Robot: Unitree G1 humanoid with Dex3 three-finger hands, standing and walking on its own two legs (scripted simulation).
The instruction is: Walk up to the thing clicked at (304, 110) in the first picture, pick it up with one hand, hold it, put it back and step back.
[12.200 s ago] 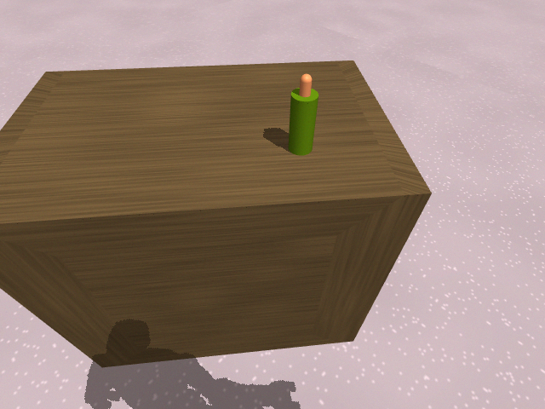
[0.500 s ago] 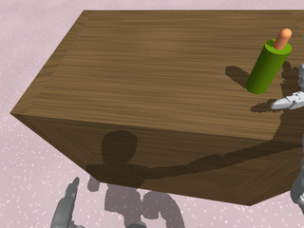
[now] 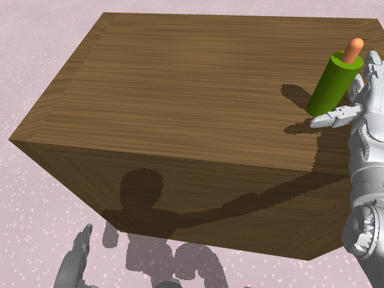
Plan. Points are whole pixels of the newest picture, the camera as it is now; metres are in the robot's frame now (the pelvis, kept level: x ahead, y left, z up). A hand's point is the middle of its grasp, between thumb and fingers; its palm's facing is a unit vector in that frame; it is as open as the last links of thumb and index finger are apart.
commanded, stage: close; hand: right
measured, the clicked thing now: (335, 80) +0.51 -0.21 +0.15
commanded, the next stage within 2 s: settle in 0.82 s
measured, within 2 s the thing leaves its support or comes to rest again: leaves its support in 1.08 s
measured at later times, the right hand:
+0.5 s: hand (329, 85) +0.51 -0.20 +0.13, palm faces +0.19 +0.98 +0.00, open 14.3 cm
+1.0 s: hand (327, 88) +0.52 -0.20 +0.12, palm faces +0.18 +0.98 -0.02, open 7.6 cm
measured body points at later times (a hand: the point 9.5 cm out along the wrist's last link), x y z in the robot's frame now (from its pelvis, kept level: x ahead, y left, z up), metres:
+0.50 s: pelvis +0.00 +0.01 +0.00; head +0.09 -0.01 +0.44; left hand +0.14 +0.28 -0.05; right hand +0.50 -0.26 +0.13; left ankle +0.01 +0.13 -0.70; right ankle +0.01 -0.12 -0.70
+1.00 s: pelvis +0.01 +0.00 +0.00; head +0.10 -0.02 +0.44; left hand +0.15 +0.27 -0.06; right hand +0.50 -0.26 +0.12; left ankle +0.01 +0.13 -0.70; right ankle +0.01 -0.12 -0.70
